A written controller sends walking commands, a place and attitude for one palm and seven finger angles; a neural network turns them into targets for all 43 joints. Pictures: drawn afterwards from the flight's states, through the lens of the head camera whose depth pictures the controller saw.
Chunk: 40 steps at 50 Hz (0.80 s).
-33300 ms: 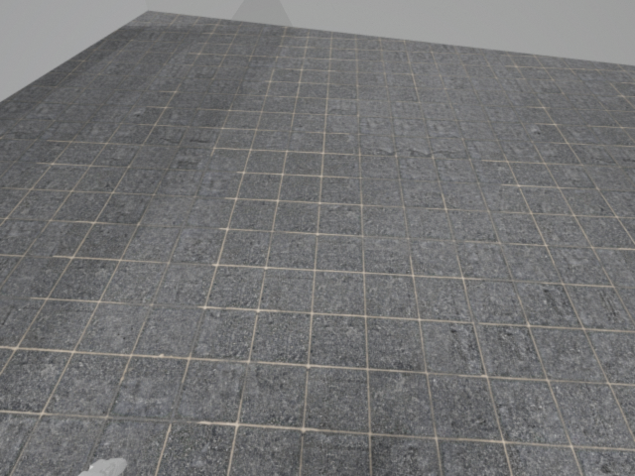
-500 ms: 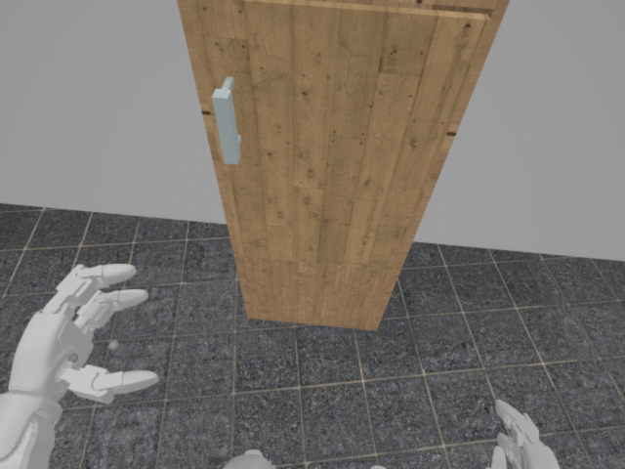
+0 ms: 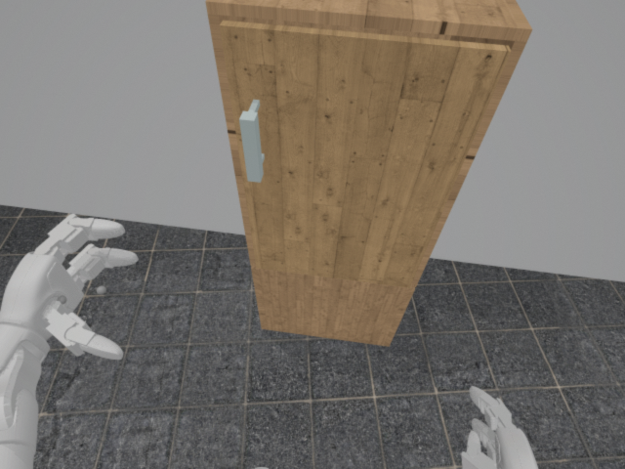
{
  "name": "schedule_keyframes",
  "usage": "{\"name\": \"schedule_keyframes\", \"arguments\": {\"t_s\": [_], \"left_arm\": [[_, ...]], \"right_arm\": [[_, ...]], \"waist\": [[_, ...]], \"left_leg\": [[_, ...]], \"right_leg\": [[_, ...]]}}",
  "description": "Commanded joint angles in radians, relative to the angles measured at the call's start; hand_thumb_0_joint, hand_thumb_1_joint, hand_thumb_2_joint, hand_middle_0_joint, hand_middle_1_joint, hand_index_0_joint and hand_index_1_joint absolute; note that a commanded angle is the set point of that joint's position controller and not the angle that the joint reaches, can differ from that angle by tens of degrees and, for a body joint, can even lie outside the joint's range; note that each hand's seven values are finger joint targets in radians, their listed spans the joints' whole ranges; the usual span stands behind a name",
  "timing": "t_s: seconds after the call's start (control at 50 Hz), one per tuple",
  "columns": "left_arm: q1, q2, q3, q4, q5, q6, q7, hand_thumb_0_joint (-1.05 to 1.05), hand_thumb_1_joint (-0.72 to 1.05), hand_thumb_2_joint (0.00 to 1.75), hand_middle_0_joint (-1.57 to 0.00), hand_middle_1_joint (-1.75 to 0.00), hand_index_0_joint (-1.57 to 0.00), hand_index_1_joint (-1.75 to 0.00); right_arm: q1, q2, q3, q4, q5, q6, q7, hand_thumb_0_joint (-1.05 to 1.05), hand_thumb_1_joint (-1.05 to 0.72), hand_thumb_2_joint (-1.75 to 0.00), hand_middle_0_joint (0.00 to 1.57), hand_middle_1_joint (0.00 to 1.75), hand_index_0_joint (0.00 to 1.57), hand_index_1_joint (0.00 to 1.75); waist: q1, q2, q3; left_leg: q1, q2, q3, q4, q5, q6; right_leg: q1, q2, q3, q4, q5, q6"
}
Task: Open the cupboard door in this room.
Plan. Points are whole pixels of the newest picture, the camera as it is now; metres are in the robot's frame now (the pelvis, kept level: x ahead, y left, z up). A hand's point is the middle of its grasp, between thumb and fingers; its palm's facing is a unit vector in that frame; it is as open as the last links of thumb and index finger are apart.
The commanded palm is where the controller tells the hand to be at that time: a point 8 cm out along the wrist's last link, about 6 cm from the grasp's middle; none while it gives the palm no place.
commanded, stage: raise the hand with hooked fingers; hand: left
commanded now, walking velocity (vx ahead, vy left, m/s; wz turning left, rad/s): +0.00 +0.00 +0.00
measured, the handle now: (255, 141) +0.59 +0.15 +0.08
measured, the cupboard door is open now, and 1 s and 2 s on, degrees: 0 0 0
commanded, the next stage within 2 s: move the hooked fingers beside the handle in 0.54 s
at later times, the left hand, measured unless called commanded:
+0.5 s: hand (119, 281) +0.29 +0.25 +0.10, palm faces -0.02 -1.00 -0.04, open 14.0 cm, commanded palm +0.26 +0.30 +0.11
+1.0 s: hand (150, 241) +0.35 +0.24 +0.10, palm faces -0.05 -1.00 -0.01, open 14.0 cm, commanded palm +0.33 +0.29 +0.10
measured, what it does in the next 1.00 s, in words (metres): stands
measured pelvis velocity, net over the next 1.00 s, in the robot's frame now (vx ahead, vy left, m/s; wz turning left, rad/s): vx -0.01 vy -0.03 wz -0.02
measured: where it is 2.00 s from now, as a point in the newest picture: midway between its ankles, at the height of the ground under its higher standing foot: outside the picture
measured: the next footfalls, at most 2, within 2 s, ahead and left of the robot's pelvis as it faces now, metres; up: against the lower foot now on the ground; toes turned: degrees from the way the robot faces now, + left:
none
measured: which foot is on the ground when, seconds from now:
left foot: down 0.00-1.00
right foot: down 0.00-1.00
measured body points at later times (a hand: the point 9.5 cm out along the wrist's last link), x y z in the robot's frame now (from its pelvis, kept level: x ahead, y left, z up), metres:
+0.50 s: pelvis +0.00 -0.02 +0.01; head +0.02 -0.02 +0.45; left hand +0.28 +0.31 +0.11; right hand +0.15 -0.27 -0.07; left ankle +0.02 +0.09 -0.71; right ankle +0.00 -0.13 -0.71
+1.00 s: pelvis -0.01 -0.03 +0.00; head +0.03 -0.03 +0.45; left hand +0.35 +0.29 +0.10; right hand +0.12 -0.29 -0.09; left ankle +0.02 +0.09 -0.71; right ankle +0.00 -0.13 -0.71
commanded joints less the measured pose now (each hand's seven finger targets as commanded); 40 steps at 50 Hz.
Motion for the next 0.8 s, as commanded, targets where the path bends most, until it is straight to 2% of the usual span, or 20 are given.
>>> {"name": "schedule_keyframes", "arguments": {"t_s": [0.0,0.04,0.08,0.1,0.2,0.24,0.28,0.3,0.36,0.38,0.4,0.46,0.58,0.62,0.64,0.66,0.7,0.74,0.76,0.78], "left_arm": [[-0.274,0.293,0.123,-0.195,-0.035,-0.051,-0.016,0.00,-0.50,0.30,-0.30,-1.20,-0.30,-1.20],[-0.259,0.266,0.106,-0.137,-0.038,-0.041,-0.025,0.00,-0.50,0.30,-0.30,-1.20,-0.30,-1.20],[-0.240,0.246,0.090,-0.094,-0.044,-0.029,-0.039,0.00,-0.50,0.30,-0.30,-1.20,-0.30,-1.20],[-0.241,0.255,0.096,-0.104,-0.043,-0.029,-0.041,0.00,-0.50,0.30,-0.30,-1.20,-0.30,-1.20],[-0.253,0.291,0.121,-0.174,-0.036,-0.058,-0.022,0.00,-0.50,0.30,-0.30,-1.20,-0.30,-1.20],[-0.246,0.288,0.130,-0.177,-0.036,-0.071,-0.009,0.00,-0.50,0.30,-0.30,-1.20,-0.30,-1.20],[-0.257,0.294,0.132,-0.178,-0.037,-0.080,-0.002,0.00,-0.50,0.30,-0.30,-1.20,-0.30,-1.20],[-0.265,0.300,0.139,-0.184,-0.036,-0.085,0.000,0.00,-0.50,0.30,-0.30,-1.20,-0.30,-1.20],[-0.259,0.277,0.116,-0.153,-0.029,-0.081,0.001,0.00,-0.50,0.30,-0.30,-1.20,-0.30,-1.20],[-0.267,0.281,0.115,-0.154,-0.032,-0.082,-0.001,0.00,-0.50,0.30,-0.30,-1.20,-0.30,-1.20],[-0.273,0.287,0.117,-0.157,-0.031,-0.082,-0.004,0.00,-0.50,0.30,-0.30,-1.20,-0.30,-1.20],[-0.262,0.273,0.109,-0.136,-0.032,-0.080,-0.010,0.00,-0.50,0.30,-0.30,-1.20,-0.30,-1.20],[-0.277,0.274,0.104,-0.107,-0.043,-0.080,-0.023,0.00,-0.50,0.30,-0.30,-1.20,-0.30,-1.20],[-0.279,0.276,0.107,-0.102,-0.042,-0.080,-0.024,0.00,-0.50,0.30,-0.30,-1.20,-0.30,-1.20],[-0.323,0.286,0.108,-0.096,-0.038,-0.086,-0.020,0.00,-0.50,0.30,-0.30,-1.20,-0.30,-1.20],[-0.366,0.284,0.095,-0.098,-0.030,-0.092,-0.017,0.00,-0.50,0.30,-0.30,-1.20,-0.30,-1.20],[-0.460,0.310,0.100,-0.028,-0.026,-0.091,-0.013,0.00,-0.50,0.30,-0.30,-1.20,-0.30,-1.20],[-0.530,0.315,0.083,0.017,-0.009,-0.100,-0.012,0.00,-0.50,0.30,-0.30,-1.20,-0.30,-1.20],[-0.566,0.327,0.084,0.031,-0.003,-0.109,-0.011,0.00,-0.50,0.30,-0.30,-1.20,-0.30,-1.20],[-0.583,0.337,0.083,0.050,-0.002,-0.112,-0.014,0.00,-0.50,0.30,-0.30,-1.20,-0.30,-1.20]], "right_arm": [[-0.032,-0.160,-0.073,-0.141,0.002,-0.052,-0.013,0.00,-0.90,-0.90,0.20,0.30,0.20,0.30],[-0.026,-0.164,-0.077,-0.137,0.006,-0.047,-0.014,0.00,-0.90,-0.90,0.20,0.30,0.20,0.30],[-0.026,-0.166,-0.077,-0.144,0.007,-0.043,-0.008,0.00,-0.90,-0.90,0.20,0.30,0.20,0.30],[-0.026,-0.168,-0.080,-0.146,0.008,-0.042,-0.006,0.00,-0.90,-0.90,0.20,0.30,0.20,0.30],[-0.020,-0.168,-0.086,-0.157,0.004,-0.038,0.005,0.00,-0.90,-0.90,0.20,0.30,0.20,0.30],[-0.019,-0.164,-0.086,-0.155,0.003,-0.037,0.004,0.00,-0.90,-0.90,0.20,0.30,0.20,0.30],[-0.018,-0.165,-0.086,-0.153,0.002,-0.035,0.002,0.00,-0.90,-0.90,0.20,0.30,0.20,0.30],[-0.018,-0.164,-0.087,-0.151,0.005,-0.034,0.001,0.00,-0.90,-0.90,0.20,0.30,0.20,0.30],[-0.020,-0.160,-0.086,-0.147,0.008,-0.033,-0.005,0.00,-0.90,-0.90,0.20,0.30,0.20,0.30],[-0.020,-0.162,-0.085,-0.147,0.006,-0.032,-0.006,0.00,-0.90,-0.90,0.20,0.30,0.20,0.30],[-0.025,-0.163,-0.084,-0.147,0.008,-0.032,-0.007,0.00,-0.90,-0.90,0.20,0.30,0.20,0.30],[-0.025,-0.161,-0.084,-0.144,0.010,-0.035,-0.011,0.00,-0.90,-0.90,0.20,0.30,0.20,0.30],[-0.029,-0.160,-0.080,-0.140,0.009,-0.036,-0.012,0.00,-0.90,-0.90,0.20,0.30,0.20,0.30],[-0.031,-0.159,-0.080,-0.140,0.011,-0.035,-0.012,0.00,-0.90,-0.90,0.20,0.30,0.20,0.30],[-0.029,-0.161,-0.081,-0.132,0.012,-0.034,-0.015,0.00,-0.90,-0.90,0.20,0.30,0.20,0.30],[-0.029,-0.160,-0.079,-0.129,0.011,-0.034,-0.017,0.00,-0.90,-0.90,0.20,0.30,0.20,0.30],[-0.023,-0.165,-0.077,-0.114,0.013,-0.026,-0.025,0.00,-0.90,-0.90,0.20,0.30,0.20,0.30],[-0.016,-0.165,-0.075,-0.103,0.013,-0.023,-0.030,0.00,-0.90,-0.90,0.20,0.30,0.20,0.30],[-0.011,-0.167,-0.076,-0.097,0.012,-0.023,-0.032,0.00,-0.90,-0.90,0.20,0.30,0.20,0.30],[-0.007,-0.170,-0.076,-0.094,0.013,-0.019,-0.032,0.00,-0.90,-0.90,0.20,0.30,0.20,0.30]], "waist": [[-0.013,0.085,-0.251],[-0.016,0.055,-0.225],[-0.008,0.056,-0.189],[-0.008,0.052,-0.212],[-0.003,0.073,-0.241],[-0.004,0.095,-0.238],[-0.006,0.075,-0.218],[-0.009,0.077,-0.234],[-0.015,0.093,-0.207],[-0.016,0.056,-0.197],[-0.015,0.080,-0.212],[-0.019,0.051,-0.208],[-0.018,0.038,-0.181],[-0.022,0.021,-0.196],[-0.032,0.021,-0.189],[-0.035,0.058,-0.188],[-0.055,0.013,-0.153],[-0.061,0.048,-0.174],[-0.064,0.030,-0.195],[-0.059,0.038,-0.207]], "left_leg": [[0.230,-0.015,-0.089,-0.147,0.288,-0.018],[0.216,-0.015,-0.084,-0.151,0.287,-0.016],[0.194,-0.021,-0.079,-0.154,0.263,-0.016],[0.198,-0.022,-0.075,-0.153,0.279,-0.015],[0.212,-0.021,-0.070,-0.154,0.283,-0.012],[0.216,-0.022,-0.067,-0.157,0.277,-0.013],[0.206,-0.021,-0.066,-0.159,0.261,-0.012],[0.213,-0.022,-0.062,-0.159,0.256,-0.010],[0.201,-0.024,-0.058,-0.165,0.214,-0.009],[0.196,-0.022,-0.060,-0.163,0.213,-0.007],[0.196,-0.025,-0.057,-0.161,0.209,-0.006],[0.192,-0.025,-0.055,-0.159,0.200,-0.004],[0.163,-0.028,-0.044,-0.141,0.200,-0.003],[0.151,-0.030,-0.040,-0.137,0.184,-0.002],[0.150,-0.029,-0.040,-0.135,0.174,-0.003],[0.153,-0.029,-0.043,-0.138,0.164,-0.004],[0.120,-0.027,-0.044,-0.128,0.122,-0.004],[0.118,-0.028,-0.045,-0.124,0.097,-0.004],[0.120,-0.027,-0.048,-0.120,0.106,-0.001],[0.118,-0.027,-0.047,-0.113,0.122,-0.003]], "right_leg": [[0.034,0.061,0.026,-0.092,0.247,-0.038],[0.026,0.060,0.025,-0.099,0.250,-0.035],[0.028,0.060,0.030,-0.107,0.237,-0.040],[0.038,0.056,0.031,-0.104,0.256,-0.037],[0.047,0.058,0.038,-0.105,0.253,-0.038],[0.043,0.057,0.039,-0.106,0.248,-0.036],[0.050,0.060,0.042,-0.111,0.237,-0.038],[0.051,0.058,0.045,-0.113,0.239,-0.034],[0.033,0.053,0.050,-0.125,0.205,-0.031],[0.044,0.056,0.052,-0.127,0.205,-0.033],[0.045,0.053,0.059,-0.129,0.206,-0.031],[0.041,0.050,0.060,-0.134,0.202,-0.026],[0.049,0.045,0.085,-0.139,0.213,-0.024],[0.052,0.039,0.098,-0.146,0.199,-0.017],[0.041,0.039,0.097,-0.146,0.186,-0.015],[0.028,0.040,0.094,-0.143,0.170,-0.017],[0.008,0.038,0.114,-0.157,0.115,-0.014],[-0.005,0.034,0.120,-0.156,0.073,-0.015],[0.006,0.032,0.125,-0.153,0.085,-0.013],[0.019,0.034,0.128,-0.145,0.100,-0.018]]}}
